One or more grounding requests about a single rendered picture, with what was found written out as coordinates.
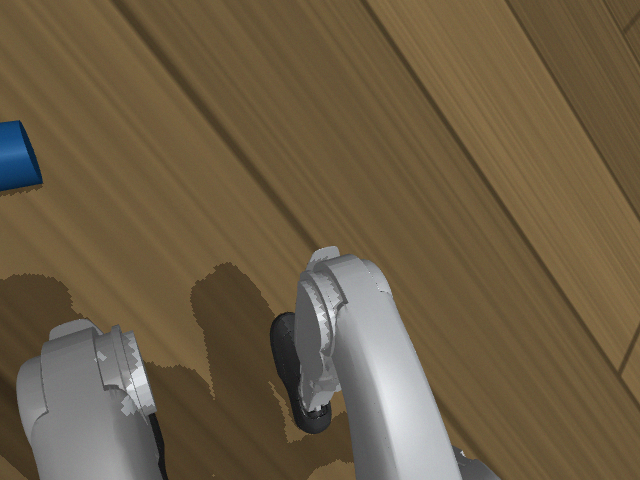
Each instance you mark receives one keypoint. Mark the right robot foot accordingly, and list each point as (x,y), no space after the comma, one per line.
(288,369)

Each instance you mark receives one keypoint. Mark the bottle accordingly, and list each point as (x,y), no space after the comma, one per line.
(18,163)

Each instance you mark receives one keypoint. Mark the left robot foot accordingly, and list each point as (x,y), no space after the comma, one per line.
(160,444)

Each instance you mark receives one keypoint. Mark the right robot hand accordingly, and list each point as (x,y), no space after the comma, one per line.
(473,469)

